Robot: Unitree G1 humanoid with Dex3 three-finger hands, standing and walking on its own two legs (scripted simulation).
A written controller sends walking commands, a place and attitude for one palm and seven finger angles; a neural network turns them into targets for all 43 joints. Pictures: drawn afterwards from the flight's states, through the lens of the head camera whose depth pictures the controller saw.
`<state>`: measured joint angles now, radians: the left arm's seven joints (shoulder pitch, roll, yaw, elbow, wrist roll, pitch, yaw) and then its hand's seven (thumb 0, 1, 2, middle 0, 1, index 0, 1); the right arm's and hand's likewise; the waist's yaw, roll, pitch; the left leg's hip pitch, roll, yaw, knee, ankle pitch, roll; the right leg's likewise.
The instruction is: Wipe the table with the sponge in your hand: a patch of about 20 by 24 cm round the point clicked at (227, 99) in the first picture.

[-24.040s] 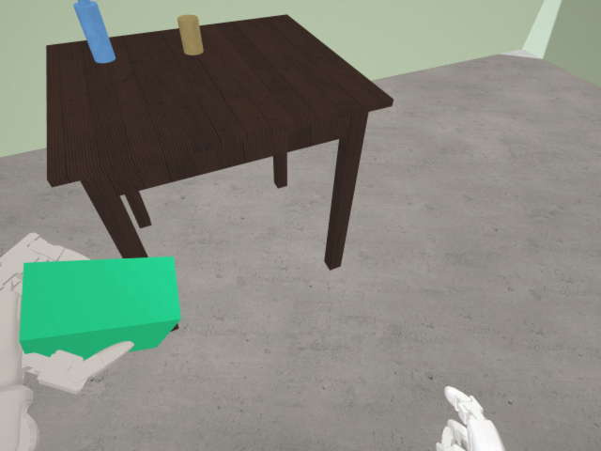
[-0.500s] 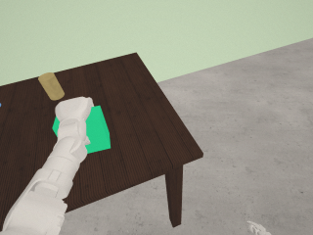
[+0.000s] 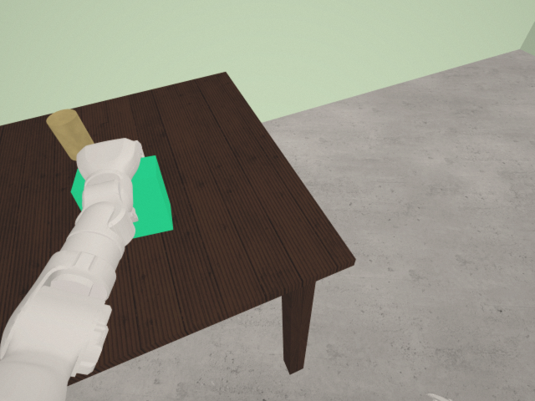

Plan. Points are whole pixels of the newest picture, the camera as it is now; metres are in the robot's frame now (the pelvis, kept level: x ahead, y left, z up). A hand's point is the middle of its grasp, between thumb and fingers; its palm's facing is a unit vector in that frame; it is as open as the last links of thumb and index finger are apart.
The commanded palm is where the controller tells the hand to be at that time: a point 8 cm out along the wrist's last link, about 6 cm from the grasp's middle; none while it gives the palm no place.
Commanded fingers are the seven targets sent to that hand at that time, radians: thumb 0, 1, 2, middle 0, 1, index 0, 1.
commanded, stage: wipe forward along the third lane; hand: left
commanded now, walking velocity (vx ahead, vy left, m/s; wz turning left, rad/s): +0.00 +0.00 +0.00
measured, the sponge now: (131, 209) +0.42 +0.25 +0.05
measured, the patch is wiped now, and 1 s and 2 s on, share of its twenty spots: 1.00 1.00 1.00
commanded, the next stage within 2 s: wipe back along the third lane in 0.06 s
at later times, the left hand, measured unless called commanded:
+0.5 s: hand (121, 183) +0.44 +0.25 +0.10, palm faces +0.02 +0.00 -1.00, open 10.3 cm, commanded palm +0.40 +0.23 +0.12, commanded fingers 0.00 0.10 1.30 -1.20 -1.60 -1.20 -1.60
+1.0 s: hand (131, 203) +0.40 +0.22 +0.10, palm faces +0.04 -0.02 -1.00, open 10.4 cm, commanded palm +0.35 +0.20 +0.12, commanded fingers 0.00 0.10 1.30 -1.20 -1.60 -1.20 -1.60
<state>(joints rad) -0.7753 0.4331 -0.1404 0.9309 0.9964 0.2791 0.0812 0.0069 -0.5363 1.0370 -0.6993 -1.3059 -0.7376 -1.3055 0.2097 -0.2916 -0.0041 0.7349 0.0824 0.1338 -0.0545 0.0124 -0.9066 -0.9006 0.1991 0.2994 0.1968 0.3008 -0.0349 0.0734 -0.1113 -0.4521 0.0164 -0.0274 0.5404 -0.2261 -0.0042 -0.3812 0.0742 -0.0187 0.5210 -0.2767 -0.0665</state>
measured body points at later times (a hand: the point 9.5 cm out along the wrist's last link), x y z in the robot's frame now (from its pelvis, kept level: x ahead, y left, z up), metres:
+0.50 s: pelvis +0.02 +0.04 +0.00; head +0.03 +0.02 +0.45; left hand +0.44 +0.25 +0.15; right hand +0.14 -0.21 -0.13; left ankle +0.02 +0.13 -0.73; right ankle -0.01 -0.08 -0.73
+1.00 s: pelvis +0.03 +0.03 +0.00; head +0.01 +0.00 +0.45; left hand +0.39 +0.22 +0.15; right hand +0.25 -0.18 -0.09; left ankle +0.02 +0.13 -0.73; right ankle -0.01 -0.08 -0.73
